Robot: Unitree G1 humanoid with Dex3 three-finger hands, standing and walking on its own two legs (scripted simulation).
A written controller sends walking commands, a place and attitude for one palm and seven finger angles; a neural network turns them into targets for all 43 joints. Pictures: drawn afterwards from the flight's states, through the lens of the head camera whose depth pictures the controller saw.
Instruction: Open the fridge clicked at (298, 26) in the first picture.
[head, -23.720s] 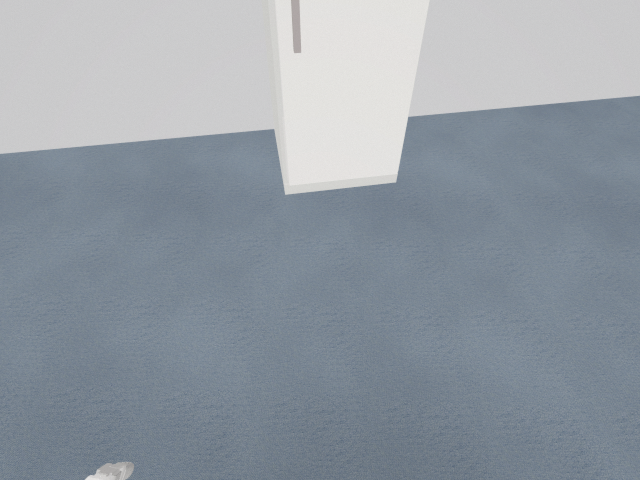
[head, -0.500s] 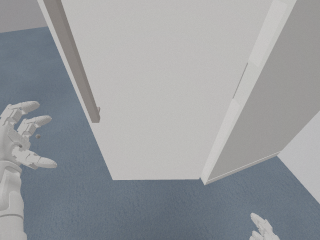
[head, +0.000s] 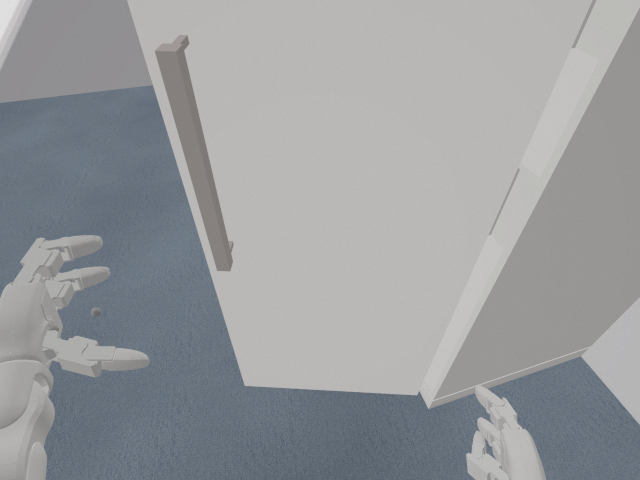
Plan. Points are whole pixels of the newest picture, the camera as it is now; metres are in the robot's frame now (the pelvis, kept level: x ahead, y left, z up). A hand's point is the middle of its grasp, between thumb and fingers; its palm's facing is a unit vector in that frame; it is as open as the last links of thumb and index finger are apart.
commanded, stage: draw the hand back to the body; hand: left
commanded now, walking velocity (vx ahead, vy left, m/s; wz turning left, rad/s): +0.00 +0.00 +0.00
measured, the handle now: (207, 174) +0.49 +0.23 +0.14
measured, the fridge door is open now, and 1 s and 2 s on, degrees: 69 69 69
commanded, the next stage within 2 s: step back with the hand held close in 0.96 s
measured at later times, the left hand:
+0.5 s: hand (81, 310) +0.22 +0.27 +0.16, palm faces +0.44 -0.81 -0.39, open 9.5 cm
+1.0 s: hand (70, 320) +0.20 +0.26 +0.17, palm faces +0.46 -0.80 -0.38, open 7.4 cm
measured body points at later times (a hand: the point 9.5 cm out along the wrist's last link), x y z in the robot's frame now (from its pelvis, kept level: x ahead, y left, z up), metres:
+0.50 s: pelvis +0.01 +0.00 +0.02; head -0.01 -0.02 +0.46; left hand +0.19 +0.31 +0.19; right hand +0.19 -0.23 -0.07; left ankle -0.01 +0.12 -0.73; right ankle +0.02 -0.14 -0.73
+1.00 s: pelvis +0.01 +0.00 +0.02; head -0.02 -0.02 +0.47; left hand +0.17 +0.30 +0.19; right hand +0.19 -0.23 -0.06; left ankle -0.01 +0.12 -0.73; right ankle +0.02 -0.14 -0.73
